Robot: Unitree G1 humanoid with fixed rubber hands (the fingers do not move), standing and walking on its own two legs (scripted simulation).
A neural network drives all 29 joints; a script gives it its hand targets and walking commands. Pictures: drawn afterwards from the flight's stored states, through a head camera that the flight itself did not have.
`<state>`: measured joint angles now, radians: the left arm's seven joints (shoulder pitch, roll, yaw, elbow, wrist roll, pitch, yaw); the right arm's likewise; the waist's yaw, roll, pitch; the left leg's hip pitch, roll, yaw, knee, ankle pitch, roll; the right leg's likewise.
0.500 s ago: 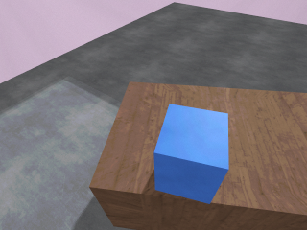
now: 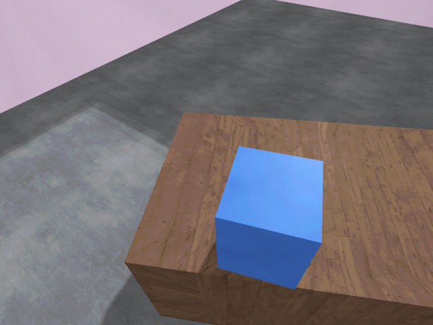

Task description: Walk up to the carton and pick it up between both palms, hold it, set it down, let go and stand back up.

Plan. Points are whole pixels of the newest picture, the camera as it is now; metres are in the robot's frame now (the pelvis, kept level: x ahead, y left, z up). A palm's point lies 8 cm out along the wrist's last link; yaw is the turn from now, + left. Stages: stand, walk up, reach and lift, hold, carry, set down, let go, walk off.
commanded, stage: stand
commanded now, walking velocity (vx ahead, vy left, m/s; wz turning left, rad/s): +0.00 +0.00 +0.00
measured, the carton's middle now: (266, 217) +0.40 -0.09 -0.09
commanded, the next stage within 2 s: none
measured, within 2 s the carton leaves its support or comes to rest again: neither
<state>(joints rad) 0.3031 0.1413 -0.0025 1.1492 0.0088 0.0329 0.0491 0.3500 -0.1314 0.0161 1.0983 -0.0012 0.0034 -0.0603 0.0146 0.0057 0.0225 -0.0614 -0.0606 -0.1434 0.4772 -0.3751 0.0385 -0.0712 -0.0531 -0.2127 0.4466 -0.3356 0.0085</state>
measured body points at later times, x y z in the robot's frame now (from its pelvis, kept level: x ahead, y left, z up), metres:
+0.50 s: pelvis -0.01 +0.00 +0.00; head +0.00 +0.00 +0.45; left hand -0.03 +0.21 -0.17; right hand -0.02 -0.22 -0.16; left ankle -0.08 +0.11 -0.74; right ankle -0.06 -0.11 -0.74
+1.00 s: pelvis -0.02 -0.01 +0.00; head -0.01 -0.01 +0.45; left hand -0.04 +0.21 -0.17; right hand -0.02 -0.22 -0.16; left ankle -0.08 +0.11 -0.74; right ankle -0.06 -0.11 -0.74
